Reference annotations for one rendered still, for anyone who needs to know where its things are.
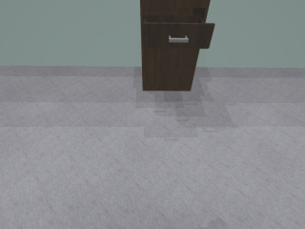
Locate cabinet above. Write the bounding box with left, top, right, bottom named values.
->
left=140, top=0, right=211, bottom=92

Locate drawer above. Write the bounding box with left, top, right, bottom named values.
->
left=143, top=14, right=215, bottom=49

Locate handle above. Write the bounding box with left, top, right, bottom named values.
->
left=169, top=35, right=189, bottom=43

